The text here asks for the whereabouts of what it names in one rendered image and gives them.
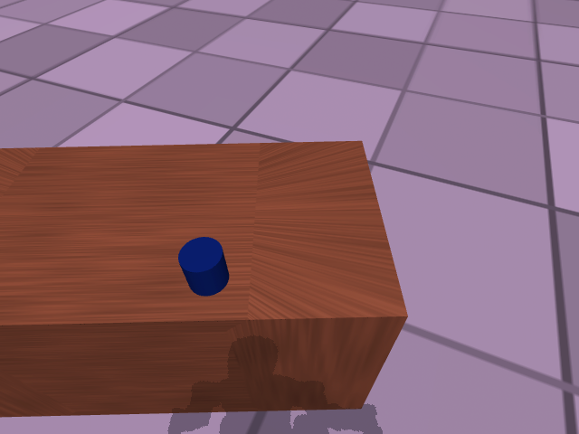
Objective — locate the can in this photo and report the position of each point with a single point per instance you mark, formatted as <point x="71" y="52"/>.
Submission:
<point x="204" y="266"/>

